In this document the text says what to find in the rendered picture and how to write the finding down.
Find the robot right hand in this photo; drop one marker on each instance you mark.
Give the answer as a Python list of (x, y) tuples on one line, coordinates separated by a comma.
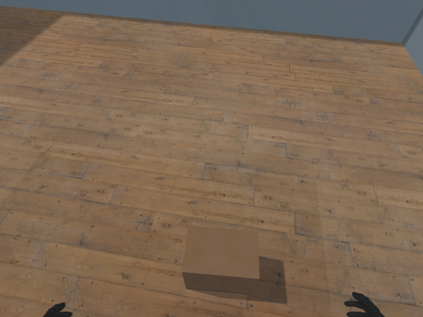
[(364, 303)]

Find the robot left hand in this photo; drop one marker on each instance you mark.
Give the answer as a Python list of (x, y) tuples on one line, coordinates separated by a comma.
[(55, 311)]

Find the carton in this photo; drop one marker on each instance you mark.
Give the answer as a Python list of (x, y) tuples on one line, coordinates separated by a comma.
[(221, 260)]

